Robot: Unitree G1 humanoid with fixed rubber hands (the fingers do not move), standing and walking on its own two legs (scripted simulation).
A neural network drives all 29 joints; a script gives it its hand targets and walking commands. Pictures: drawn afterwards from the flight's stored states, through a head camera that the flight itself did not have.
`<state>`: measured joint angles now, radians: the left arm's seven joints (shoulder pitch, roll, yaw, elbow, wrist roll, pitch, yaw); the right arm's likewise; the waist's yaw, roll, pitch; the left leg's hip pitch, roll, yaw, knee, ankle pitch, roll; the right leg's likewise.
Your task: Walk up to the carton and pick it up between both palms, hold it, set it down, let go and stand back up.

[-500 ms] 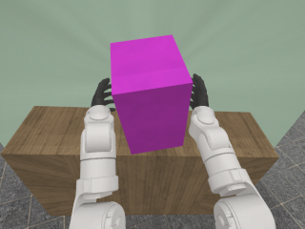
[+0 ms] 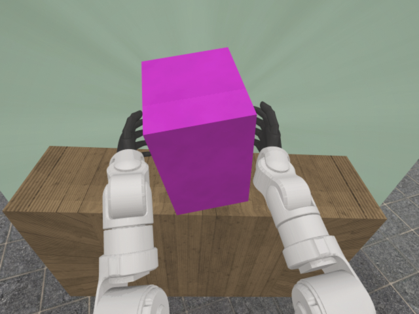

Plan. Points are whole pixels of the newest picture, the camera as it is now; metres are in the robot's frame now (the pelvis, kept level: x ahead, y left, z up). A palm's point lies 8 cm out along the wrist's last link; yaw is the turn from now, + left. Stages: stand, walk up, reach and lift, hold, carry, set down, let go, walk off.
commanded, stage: hold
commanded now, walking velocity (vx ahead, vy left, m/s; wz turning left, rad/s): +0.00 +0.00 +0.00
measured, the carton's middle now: (200, 138) +0.42 +0.01 +0.16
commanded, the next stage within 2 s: none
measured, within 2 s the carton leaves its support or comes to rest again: neither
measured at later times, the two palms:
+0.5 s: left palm (133, 150) +0.36 +0.13 +0.18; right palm (270, 143) +0.36 -0.11 +0.20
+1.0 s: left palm (133, 149) +0.36 +0.13 +0.19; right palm (271, 145) +0.36 -0.11 +0.19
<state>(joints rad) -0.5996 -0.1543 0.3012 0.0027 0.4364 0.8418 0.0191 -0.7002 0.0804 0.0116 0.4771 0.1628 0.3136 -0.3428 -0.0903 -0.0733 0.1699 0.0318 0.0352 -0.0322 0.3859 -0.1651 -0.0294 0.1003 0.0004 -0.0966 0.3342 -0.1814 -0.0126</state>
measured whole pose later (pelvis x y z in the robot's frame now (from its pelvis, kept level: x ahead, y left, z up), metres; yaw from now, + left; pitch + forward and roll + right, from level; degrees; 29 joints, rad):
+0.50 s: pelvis -0.01 +0.00 +0.00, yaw -1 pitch -13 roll -1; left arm -0.66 -0.14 0.34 0.08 0.45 0.81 0.02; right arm -0.75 0.09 -0.02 0.53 0.13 0.29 -0.33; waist -0.08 -0.09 0.15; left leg 0.01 0.04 -0.02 0.36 -0.14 -0.03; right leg 0.06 0.00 -0.09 0.34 -0.17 -0.02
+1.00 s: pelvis +0.00 +0.01 +0.00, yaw +0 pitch -14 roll -1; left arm -0.64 -0.15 0.30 0.04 0.43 0.83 0.03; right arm -0.72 0.07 -0.01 0.50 0.15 0.30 -0.33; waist -0.09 -0.06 0.17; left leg 0.02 0.03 -0.02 0.38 -0.16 -0.02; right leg 0.08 -0.01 -0.09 0.34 -0.17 -0.01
